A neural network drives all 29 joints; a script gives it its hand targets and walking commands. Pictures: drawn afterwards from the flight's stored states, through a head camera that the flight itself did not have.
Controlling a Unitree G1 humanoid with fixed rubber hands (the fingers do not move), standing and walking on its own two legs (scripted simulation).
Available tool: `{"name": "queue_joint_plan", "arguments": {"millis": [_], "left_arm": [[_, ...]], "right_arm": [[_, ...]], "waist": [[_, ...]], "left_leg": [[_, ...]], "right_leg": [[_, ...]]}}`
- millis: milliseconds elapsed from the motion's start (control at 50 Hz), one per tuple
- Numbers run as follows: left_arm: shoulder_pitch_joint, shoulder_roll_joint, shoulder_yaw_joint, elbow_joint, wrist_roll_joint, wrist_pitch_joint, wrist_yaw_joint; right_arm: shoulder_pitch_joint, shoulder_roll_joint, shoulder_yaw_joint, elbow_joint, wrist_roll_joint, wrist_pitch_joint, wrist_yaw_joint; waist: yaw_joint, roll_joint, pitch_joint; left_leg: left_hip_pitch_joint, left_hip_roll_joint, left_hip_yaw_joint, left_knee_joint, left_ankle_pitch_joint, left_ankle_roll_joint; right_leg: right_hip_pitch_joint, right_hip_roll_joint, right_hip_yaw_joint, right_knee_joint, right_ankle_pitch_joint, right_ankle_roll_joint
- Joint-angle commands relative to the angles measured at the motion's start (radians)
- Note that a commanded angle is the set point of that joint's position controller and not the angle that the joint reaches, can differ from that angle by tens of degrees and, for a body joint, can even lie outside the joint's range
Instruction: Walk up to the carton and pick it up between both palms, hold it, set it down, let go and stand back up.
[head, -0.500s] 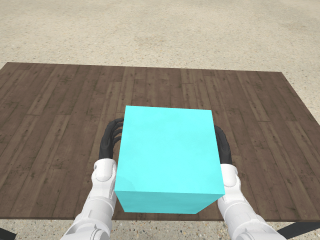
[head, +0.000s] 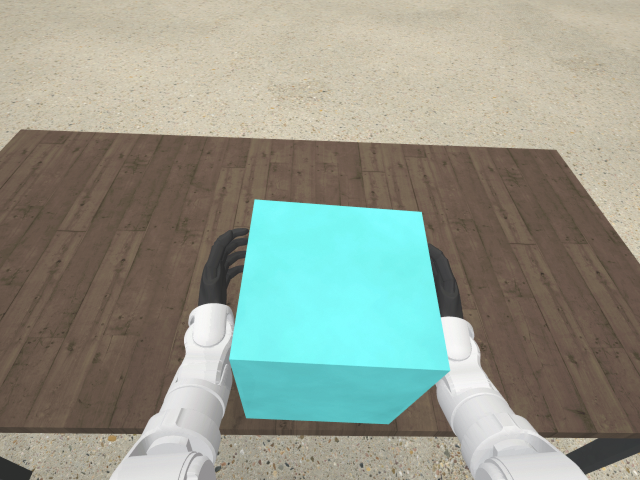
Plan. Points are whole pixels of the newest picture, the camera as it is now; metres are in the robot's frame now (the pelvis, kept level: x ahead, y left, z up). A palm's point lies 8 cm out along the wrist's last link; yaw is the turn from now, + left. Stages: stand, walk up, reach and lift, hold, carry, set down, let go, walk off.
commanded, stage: reach and lift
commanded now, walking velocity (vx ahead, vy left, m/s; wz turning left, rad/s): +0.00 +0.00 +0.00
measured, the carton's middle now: (327, 322) +0.33 +0.03 +0.01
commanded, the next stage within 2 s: hold in 1.86 s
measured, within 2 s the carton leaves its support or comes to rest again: neither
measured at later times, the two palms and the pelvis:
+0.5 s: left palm (216, 223) +0.36 +0.17 +0.16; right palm (479, 260) +0.36 -0.14 +0.14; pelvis +0.01 +0.00 +0.00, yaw +2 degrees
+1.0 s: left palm (207, 217) +0.35 +0.17 +0.18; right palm (482, 263) +0.34 -0.13 +0.15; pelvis -0.01 +0.01 +0.00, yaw +1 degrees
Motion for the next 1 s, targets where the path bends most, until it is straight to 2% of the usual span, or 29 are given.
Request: {"name": "queue_joint_plan", "arguments": {"millis": [0, 60, 100, 180, 240, 280, 360, 400, 500, 580, 680, 860, 980], "left_arm": [[-0.547, -0.724, -0.461, -0.239, 0.041, 0.059, -0.148], [-0.542, -0.754, -0.517, -0.343, 0.004, 0.150, -0.154], [-0.524, -0.762, -0.529, -0.391, 0.000, 0.229, -0.167], [-0.449, -0.729, -0.490, -0.483, 0.027, 0.429, -0.208], [-0.444, -0.692, -0.453, -0.544, 0.058, 0.566, -0.246], [-0.463, -0.684, -0.464, -0.605, 0.062, 0.621, -0.262], [-0.443, -0.658, -0.494, -0.704, 0.055, 0.700, -0.262], [-0.413, -0.629, -0.484, -0.727, 0.061, 0.743, -0.262], [-0.356, -0.552, -0.413, -0.766, 0.080, 0.851, -0.286], [-0.396, -0.539, -0.414, -0.825, 0.065, 0.881, -0.298], [-0.429, -0.559, -0.445, -0.831, 0.043, 0.878, -0.292], [-0.491, -0.585, -0.425, -0.731, 0.055, 0.882, -0.296], [-0.546, -0.606, -0.412, -0.679, 0.066, 0.877, -0.281]], "right_arm": [[-0.616, 0.703, 0.450, -0.331, -0.053, 0.075, 0.134], [-0.638, 0.710, 0.495, -0.461, 0.008, 0.157, 0.117], [-0.632, 0.703, 0.513, -0.511, 0.043, 0.220, 0.105], [-0.624, 0.643, 0.502, -0.605, 0.109, 0.347, 0.092], [-0.636, 0.589, 0.446, -0.650, 0.124, 0.414, 0.096], [-0.678, 0.569, 0.436, -0.717, 0.139, 0.424, 0.099], [-0.740, 0.538, 0.466, -0.857, 0.195, 0.439, 0.096], [-0.736, 0.519, 0.477, -0.884, 0.219, 0.464, 0.089], [-0.684, 0.482, 0.475, -0.878, 0.252, 0.549, 0.080], [-0.711, 0.479, 0.476, -0.925, 0.272, 0.573, 0.074], [-0.756, 0.492, 0.477, -0.968, 0.269, 0.575, 0.076], [-0.813, 0.481, 0.391, -0.850, 0.211, 0.572, 0.099], [-0.882, 0.486, 0.346, -0.778, 0.189, 0.552, 0.119]], "waist": [[-0.006, 0.044, -0.420], [-0.025, 0.041, -0.422], [-0.034, 0.039, -0.370], [-0.040, 0.034, -0.225], [-0.069, 0.038, -0.122], [-0.084, 0.040, -0.134], [-0.106, 0.060, -0.204], [-0.110, 0.066, -0.191], [-0.112, 0.039, -0.092], [-0.118, 0.041, -0.121], [-0.125, 0.051, -0.168], [-0.134, 0.053, -0.110], [-0.132, 0.060, -0.117]], "left_leg": [[0.380, -0.058, 0.014, 0.034, 0.305, -0.016], [0.414, -0.060, 0.002, 0.044, 0.340, -0.020], [0.428, -0.061, -0.003, 0.038, 0.321, -0.018], [0.452, -0.069, -0.003, 0.017, 0.266, -0.015], [0.460, -0.070, -0.001, -0.003, 0.198, -0.017], [0.464, -0.070, 0.002, 0.003, 0.205, -0.017], [0.482, -0.073, 0.005, 0.039, 0.289, -0.024], [0.486, -0.077, 0.010, 0.043, 0.299, -0.023], [0.485, -0.084, 0.025, 0.023, 0.256, -0.008], [0.502, -0.087, 0.029, 0.032, 0.277, -0.011], [0.505, -0.086, 0.026, 0.041, 0.266, -0.011], [0.480, -0.068, 0.029, -0.011, 0.117, 0.004], [0.473, -0.062, 0.027, -0.026, 0.076, 0.010]], "right_leg": [[0.068, 0.023, -0.005, -0.028, 0.167, 0.011], [0.101, 0.025, 0.002, -0.023, 0.209, 0.014], [0.115, 0.020, 0.006, -0.028, 0.186, 0.017], [0.147, 0.008, 0.000, -0.050, 0.116, 0.030], [0.157, 0.003, -0.017, -0.060, 0.046, 0.034], [0.184, 0.002, -0.030, -0.044, 0.076, 0.037], [0.244, 0.004, -0.037, 0.004, 0.225, 0.047], [0.261, 0.004, -0.039, 0.014, 0.270, 0.053], [0.274, 0.010, -0.046, 0.011, 0.288, 0.067], [0.289, 0.017, -0.054, 0.023, 0.318, 0.069], [0.278, 0.019, -0.057, 0.029, 0.299, 0.067], [0.214, 0.018, -0.065, -0.010, 0.073, 0.047], [0.198, 0.017, -0.069, -0.016, 0.013, 0.039]]}}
